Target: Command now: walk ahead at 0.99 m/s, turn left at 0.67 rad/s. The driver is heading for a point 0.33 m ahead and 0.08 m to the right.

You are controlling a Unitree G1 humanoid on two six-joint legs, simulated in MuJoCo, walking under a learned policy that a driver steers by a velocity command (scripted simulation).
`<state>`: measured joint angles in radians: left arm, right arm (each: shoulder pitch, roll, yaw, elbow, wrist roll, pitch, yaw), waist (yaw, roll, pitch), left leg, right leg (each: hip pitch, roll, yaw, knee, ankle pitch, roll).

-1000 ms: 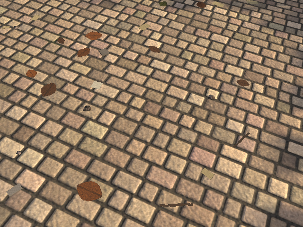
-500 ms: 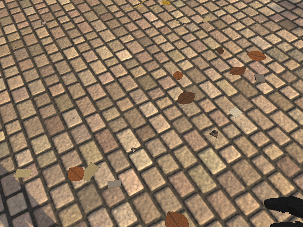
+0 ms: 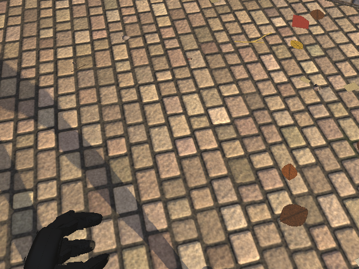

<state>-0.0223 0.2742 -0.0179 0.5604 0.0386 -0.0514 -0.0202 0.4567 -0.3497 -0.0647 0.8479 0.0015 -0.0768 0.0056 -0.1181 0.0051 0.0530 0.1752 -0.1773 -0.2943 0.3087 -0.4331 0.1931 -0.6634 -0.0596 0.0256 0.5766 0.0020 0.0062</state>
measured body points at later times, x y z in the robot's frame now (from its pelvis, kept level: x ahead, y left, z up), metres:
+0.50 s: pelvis +0.40 +0.01 +0.00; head +0.45 +0.03 +0.45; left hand +0.35 +0.26 -0.14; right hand +0.61 -0.19 -0.11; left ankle +0.51 +0.08 -0.72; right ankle +0.26 -0.15 -0.63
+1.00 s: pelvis +0.47 +0.00 +0.03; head +0.47 +0.00 +0.48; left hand +0.49 +0.25 -0.12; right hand +0.54 -0.24 -0.12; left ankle +0.51 +0.08 -0.72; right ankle +0.49 -0.12 -0.72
